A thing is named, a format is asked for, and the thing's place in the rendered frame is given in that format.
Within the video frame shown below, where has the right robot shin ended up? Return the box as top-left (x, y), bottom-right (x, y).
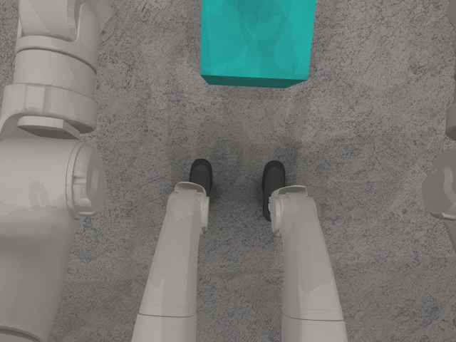
top-left (268, 185), bottom-right (317, 217)

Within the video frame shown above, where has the left robot forearm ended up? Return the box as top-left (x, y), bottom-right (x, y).
top-left (0, 0), bottom-right (113, 142)

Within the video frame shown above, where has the robot left upper arm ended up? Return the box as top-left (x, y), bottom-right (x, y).
top-left (0, 136), bottom-right (108, 342)

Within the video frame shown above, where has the carton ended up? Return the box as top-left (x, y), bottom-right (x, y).
top-left (200, 0), bottom-right (316, 88)

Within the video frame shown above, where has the robot right upper arm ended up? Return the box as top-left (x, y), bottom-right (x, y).
top-left (422, 146), bottom-right (456, 253)

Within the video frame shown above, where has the left robot foot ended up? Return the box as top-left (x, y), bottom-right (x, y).
top-left (190, 159), bottom-right (212, 197)

